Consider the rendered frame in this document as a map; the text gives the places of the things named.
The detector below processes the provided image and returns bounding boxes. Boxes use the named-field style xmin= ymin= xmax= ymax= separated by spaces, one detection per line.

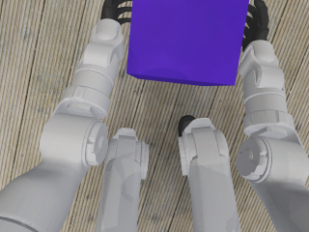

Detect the carton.
xmin=126 ymin=0 xmax=249 ymax=86

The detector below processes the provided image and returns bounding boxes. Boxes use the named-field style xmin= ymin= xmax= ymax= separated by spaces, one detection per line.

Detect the left robot forearm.
xmin=40 ymin=18 xmax=125 ymax=152

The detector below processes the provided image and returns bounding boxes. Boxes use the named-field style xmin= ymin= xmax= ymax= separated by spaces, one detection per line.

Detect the right robot hand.
xmin=241 ymin=0 xmax=269 ymax=52

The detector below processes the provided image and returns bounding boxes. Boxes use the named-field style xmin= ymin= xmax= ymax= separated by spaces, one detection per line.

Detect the left robot hand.
xmin=100 ymin=0 xmax=132 ymax=25

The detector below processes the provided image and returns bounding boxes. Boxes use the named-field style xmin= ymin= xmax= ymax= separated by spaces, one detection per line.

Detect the left robot thigh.
xmin=94 ymin=135 xmax=149 ymax=232

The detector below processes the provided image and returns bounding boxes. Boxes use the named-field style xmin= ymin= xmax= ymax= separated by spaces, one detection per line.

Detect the robot left upper arm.
xmin=0 ymin=112 xmax=108 ymax=232

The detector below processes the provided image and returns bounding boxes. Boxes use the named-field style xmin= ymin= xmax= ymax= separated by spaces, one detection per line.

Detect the robot right upper arm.
xmin=236 ymin=135 xmax=309 ymax=232

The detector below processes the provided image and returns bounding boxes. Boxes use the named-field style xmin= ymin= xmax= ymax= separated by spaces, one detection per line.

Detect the right robot forearm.
xmin=239 ymin=40 xmax=309 ymax=174

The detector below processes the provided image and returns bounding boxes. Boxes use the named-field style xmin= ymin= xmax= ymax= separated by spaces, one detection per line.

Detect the robot right foot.
xmin=178 ymin=115 xmax=195 ymax=137

